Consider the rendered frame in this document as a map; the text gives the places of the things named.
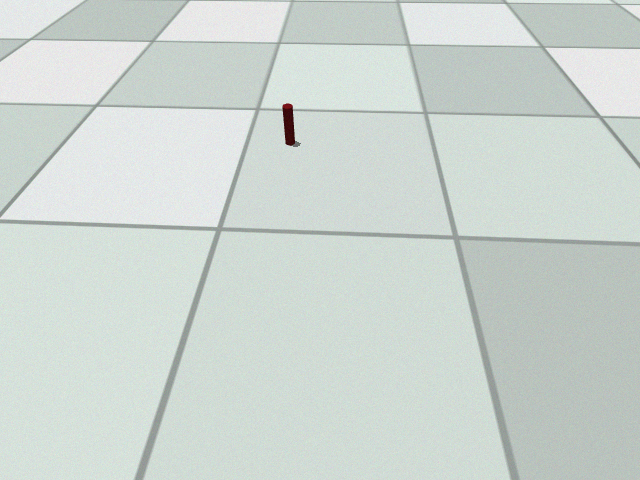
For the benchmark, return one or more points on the can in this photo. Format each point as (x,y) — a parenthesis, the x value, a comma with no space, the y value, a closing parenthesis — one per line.
(288,124)

